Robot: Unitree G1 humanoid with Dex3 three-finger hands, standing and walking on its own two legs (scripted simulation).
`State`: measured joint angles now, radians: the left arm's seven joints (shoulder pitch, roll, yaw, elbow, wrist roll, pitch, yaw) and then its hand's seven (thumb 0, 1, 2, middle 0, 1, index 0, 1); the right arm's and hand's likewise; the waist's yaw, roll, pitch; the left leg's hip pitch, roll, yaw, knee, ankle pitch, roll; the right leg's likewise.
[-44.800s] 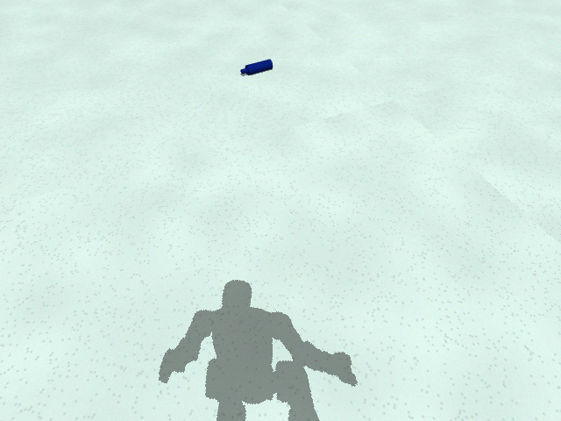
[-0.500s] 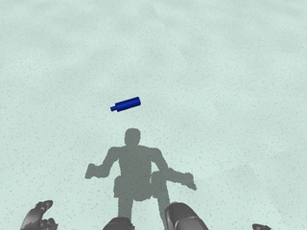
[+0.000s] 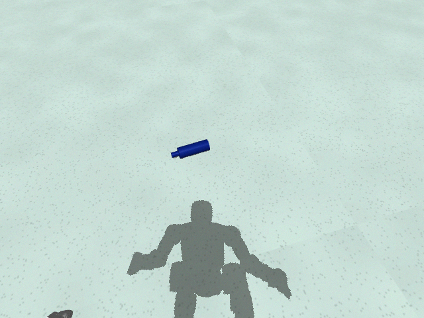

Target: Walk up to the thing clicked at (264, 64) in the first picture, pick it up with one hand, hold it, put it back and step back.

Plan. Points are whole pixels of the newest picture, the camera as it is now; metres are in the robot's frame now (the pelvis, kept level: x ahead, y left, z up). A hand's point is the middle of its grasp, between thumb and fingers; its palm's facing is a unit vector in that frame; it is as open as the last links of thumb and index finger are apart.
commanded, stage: step back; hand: left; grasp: from above
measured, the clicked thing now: (190, 149) +1.07 +0.21 -0.73
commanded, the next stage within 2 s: stand in 0.82 s
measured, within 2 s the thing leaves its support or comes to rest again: neither
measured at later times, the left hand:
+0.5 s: hand (103, 315) +0.13 +0.24 -0.14, palm faces +0.03 -0.94 -0.35, open 7.4 cm
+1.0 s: hand (99, 295) +0.17 +0.26 -0.14, palm faces +0.01 -0.94 -0.33, open 7.4 cm
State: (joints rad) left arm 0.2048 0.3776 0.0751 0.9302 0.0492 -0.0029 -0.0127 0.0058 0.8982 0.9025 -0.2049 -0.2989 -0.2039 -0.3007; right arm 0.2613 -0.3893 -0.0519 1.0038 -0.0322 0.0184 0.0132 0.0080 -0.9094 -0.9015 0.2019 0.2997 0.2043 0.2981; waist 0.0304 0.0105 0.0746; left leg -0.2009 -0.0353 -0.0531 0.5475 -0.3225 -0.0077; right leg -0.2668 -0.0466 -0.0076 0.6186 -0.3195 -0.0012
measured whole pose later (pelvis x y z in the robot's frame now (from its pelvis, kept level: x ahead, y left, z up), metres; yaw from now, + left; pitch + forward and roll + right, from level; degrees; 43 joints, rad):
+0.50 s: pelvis +0.04 -0.01 +0.00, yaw +1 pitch -2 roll +0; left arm 0.13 0.32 0.05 0.98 0.04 -0.03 -0.02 0.00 0.90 0.90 -0.20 -0.30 -0.20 -0.30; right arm 0.23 -0.39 -0.04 1.00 -0.02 0.00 0.00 0.01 -0.91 -0.90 0.20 0.30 0.20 0.30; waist 0.02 0.03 0.06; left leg -0.28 0.01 -0.05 0.71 -0.46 0.01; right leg -0.27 -0.03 -0.06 0.57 -0.26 -0.01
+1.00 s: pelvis +0.07 +0.01 +0.02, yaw +1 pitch -2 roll +0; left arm 0.05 0.35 0.01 1.11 0.01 -0.01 -0.01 0.00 0.90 0.90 -0.20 -0.30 -0.20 -0.30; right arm 0.06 -0.34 -0.01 1.08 -0.01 -0.02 0.00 0.01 -0.91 -0.90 0.20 0.30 0.21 0.30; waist 0.02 0.00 0.07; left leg -0.12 0.00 -0.01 0.41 -0.26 0.00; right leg -0.14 -0.05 -0.04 0.39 -0.22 0.03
